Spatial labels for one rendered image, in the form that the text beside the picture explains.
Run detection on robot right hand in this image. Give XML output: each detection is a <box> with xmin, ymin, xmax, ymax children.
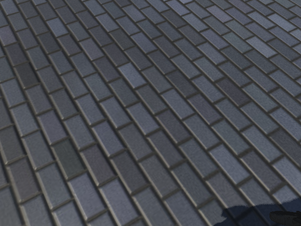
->
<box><xmin>269</xmin><ymin>211</ymin><xmax>301</xmax><ymax>226</ymax></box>

